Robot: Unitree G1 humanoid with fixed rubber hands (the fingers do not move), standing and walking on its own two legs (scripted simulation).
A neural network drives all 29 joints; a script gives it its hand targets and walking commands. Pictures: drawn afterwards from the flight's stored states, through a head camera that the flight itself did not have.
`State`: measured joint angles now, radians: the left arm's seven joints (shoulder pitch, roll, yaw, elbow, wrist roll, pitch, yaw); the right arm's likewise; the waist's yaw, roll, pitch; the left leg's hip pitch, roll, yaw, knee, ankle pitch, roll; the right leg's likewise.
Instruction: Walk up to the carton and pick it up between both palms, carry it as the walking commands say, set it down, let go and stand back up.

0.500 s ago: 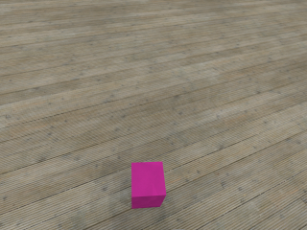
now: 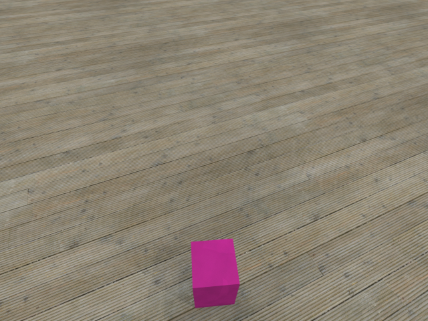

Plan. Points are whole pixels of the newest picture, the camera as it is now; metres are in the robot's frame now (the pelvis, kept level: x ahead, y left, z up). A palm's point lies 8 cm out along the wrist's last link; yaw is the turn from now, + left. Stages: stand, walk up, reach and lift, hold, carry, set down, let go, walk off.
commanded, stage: walk up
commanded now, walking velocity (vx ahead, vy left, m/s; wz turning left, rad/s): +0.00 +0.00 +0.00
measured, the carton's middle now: (213, 274) +0.45 +0.00 -0.65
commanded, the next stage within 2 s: none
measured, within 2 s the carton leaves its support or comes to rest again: neither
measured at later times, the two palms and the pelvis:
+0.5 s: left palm out of the picture -0.02 +0.17 -0.15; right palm out of the picture +0.12 -0.25 -0.16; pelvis +0.08 -0.02 -0.01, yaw +2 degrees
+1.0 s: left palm out of the picture +0.16 +0.22 -0.16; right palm out of the picture +0.14 -0.24 -0.17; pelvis +0.15 -0.01 -0.02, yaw -3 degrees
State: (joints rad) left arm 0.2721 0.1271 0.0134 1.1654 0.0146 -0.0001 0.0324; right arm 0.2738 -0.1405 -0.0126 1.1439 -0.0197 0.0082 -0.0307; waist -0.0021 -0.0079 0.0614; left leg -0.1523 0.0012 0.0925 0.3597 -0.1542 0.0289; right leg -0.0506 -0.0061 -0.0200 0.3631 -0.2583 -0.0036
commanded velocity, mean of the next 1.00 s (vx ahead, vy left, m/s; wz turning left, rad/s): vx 0.11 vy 0.00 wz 0.02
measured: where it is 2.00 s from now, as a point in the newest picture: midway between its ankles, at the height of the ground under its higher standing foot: outside the picture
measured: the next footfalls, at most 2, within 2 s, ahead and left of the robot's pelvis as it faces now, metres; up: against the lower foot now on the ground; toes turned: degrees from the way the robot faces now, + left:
left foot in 0.54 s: +0.18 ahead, +0.12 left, +0.00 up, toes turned -21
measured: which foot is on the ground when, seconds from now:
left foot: down 0.00-0.30, up 0.32-0.52, down 0.54-1.00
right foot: down 0.00-1.00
